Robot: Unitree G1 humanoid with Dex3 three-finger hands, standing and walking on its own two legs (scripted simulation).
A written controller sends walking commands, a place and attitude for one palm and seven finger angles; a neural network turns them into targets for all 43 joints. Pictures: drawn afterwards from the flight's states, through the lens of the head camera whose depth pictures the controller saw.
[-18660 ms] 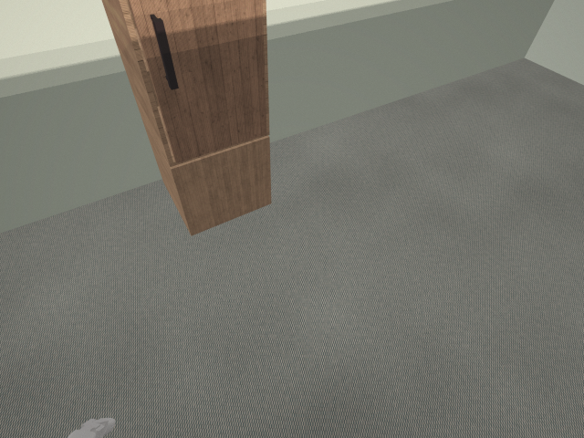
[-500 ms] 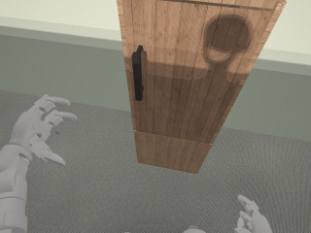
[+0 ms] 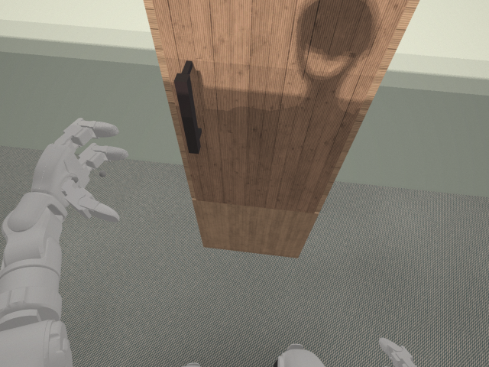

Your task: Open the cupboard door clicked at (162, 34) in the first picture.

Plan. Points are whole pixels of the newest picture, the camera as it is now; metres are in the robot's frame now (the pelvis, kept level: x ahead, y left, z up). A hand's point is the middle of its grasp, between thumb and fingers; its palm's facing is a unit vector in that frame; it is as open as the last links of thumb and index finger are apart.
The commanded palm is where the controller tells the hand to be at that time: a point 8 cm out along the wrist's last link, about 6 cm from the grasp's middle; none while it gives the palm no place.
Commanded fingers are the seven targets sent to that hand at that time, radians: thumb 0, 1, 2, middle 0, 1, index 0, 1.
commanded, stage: move the hooked fingers beside the handle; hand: left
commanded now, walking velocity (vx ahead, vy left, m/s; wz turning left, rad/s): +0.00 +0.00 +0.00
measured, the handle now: (191, 110) +0.55 +0.10 +0.08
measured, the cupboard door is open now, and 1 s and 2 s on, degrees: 0 0 0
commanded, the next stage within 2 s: slide the fingers in behind the handle in 1.68 s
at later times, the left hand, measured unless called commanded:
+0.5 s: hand (131, 140) +0.46 +0.20 +0.09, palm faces -0.16 -0.99 +0.00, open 14.0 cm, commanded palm +0.45 +0.25 +0.09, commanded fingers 0.00 -0.50 0.30 -0.30 -1.20 -0.30 -1.20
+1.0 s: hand (160, 113) +0.53 +0.16 +0.09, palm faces -0.15 -0.99 -0.02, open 13.9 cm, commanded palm +0.51 +0.21 +0.08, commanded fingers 0.00 -0.50 0.30 -0.30 -1.20 -0.30 -1.20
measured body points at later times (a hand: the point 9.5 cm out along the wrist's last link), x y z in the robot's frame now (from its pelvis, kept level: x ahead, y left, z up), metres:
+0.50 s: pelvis +0.00 +0.00 -0.01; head +0.10 +0.01 +0.43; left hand +0.47 +0.25 +0.09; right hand +0.05 -0.26 -0.12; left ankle -0.03 +0.13 -0.70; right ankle +0.05 -0.14 -0.70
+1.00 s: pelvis +0.00 +0.01 -0.01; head +0.13 +0.01 +0.42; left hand +0.53 +0.21 +0.09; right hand -0.02 -0.25 -0.13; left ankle -0.03 +0.13 -0.70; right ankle +0.05 -0.13 -0.70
